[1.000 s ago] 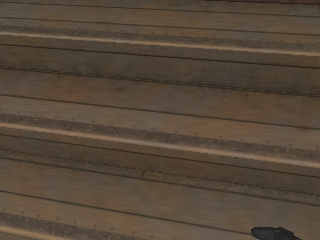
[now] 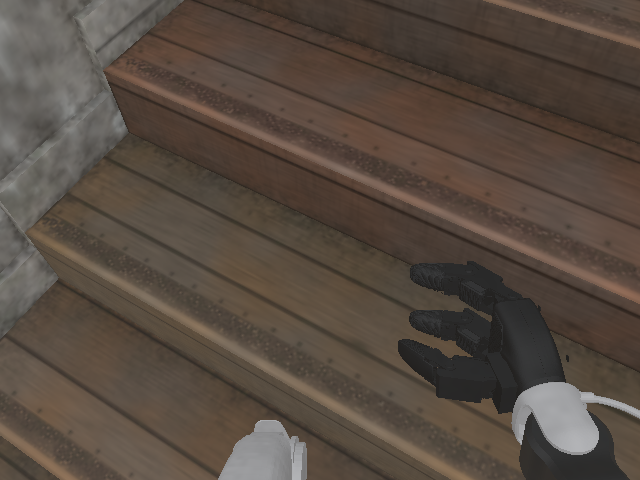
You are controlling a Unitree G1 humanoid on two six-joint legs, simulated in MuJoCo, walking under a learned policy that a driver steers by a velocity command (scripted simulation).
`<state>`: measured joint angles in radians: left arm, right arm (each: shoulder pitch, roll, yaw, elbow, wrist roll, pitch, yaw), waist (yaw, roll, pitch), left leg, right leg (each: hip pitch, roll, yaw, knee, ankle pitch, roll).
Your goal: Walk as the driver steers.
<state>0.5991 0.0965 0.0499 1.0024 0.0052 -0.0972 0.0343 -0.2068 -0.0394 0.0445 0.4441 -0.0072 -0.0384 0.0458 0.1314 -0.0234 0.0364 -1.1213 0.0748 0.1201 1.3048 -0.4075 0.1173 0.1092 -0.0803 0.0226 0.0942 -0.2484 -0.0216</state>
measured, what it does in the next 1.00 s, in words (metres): climbs, turning right: right foot 0.16 m higher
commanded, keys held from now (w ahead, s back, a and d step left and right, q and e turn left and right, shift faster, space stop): w+e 1.00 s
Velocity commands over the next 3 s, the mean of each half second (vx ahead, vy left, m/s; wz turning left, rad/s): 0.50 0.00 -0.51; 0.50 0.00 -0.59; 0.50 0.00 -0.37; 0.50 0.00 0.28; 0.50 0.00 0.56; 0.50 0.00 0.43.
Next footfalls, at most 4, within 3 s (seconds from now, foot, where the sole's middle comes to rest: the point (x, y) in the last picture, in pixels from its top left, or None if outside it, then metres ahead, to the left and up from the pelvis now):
0.58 right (467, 387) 0.48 -0.12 -0.45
1.08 left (491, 148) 0.83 -0.14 -0.29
1.60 right None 0.90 -0.59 -0.12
2.20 left None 1.23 -0.60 0.04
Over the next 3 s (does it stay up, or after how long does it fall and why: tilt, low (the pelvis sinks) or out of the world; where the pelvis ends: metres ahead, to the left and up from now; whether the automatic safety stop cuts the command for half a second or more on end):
stays up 1.49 -0.74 0.98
